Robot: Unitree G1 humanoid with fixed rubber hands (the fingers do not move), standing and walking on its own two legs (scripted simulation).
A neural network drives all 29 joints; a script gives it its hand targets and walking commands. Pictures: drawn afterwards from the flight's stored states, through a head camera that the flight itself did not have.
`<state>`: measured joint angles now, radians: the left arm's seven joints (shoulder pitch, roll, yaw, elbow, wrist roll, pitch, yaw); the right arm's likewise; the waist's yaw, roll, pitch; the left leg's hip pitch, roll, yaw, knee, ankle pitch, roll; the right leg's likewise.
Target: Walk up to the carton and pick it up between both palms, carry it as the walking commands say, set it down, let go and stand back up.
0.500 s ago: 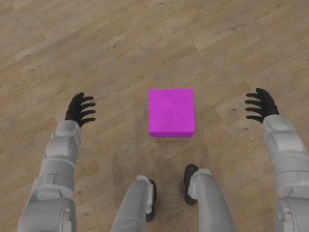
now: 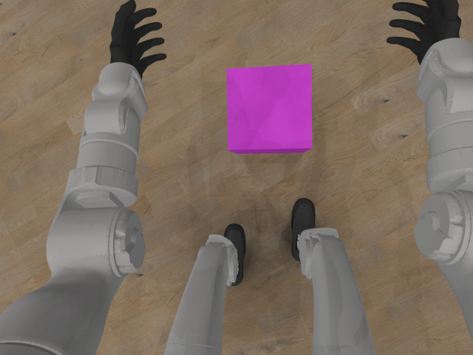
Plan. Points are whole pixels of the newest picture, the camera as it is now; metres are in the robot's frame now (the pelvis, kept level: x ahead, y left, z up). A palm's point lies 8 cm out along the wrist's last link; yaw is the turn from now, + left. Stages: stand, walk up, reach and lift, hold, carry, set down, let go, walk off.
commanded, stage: reach and lift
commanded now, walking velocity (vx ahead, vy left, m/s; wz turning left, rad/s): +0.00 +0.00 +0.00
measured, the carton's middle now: (269, 114) +0.53 -0.02 -0.56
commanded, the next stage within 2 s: none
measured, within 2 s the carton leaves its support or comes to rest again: neither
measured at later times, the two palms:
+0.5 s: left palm (152, 79) +0.53 +0.19 -0.19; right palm (397, 64) +0.53 -0.23 -0.20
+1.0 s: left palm (190, 101) +0.53 +0.16 -0.35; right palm (361, 91) +0.53 -0.22 -0.37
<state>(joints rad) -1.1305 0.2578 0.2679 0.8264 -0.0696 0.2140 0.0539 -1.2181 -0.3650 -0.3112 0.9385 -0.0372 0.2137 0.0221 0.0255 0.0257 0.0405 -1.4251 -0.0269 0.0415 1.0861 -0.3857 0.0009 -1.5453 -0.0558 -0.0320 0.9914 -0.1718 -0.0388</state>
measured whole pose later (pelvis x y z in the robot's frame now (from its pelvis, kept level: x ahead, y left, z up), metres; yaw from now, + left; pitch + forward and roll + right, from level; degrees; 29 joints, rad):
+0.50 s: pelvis +0.00 -0.01 -0.07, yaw +3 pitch +49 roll +4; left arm -1.19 0.30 0.30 0.87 -0.05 0.16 0.04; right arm -1.26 -0.32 -0.38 0.94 -0.07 0.18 -0.02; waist -0.01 0.02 -0.01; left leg -1.75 -0.04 0.02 1.40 -0.51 -0.01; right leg -1.88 -0.06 -0.02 1.32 -0.29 -0.04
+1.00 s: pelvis -0.04 +0.00 -0.21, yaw +1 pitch +32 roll +3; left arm -1.48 0.36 0.14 0.83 -0.22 0.24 0.17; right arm -1.54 -0.49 -0.14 0.96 0.20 0.22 -0.11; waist -0.01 0.03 0.52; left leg -1.88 -0.04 0.03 2.01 -0.68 -0.01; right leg -2.05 -0.06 0.00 1.89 -0.40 -0.05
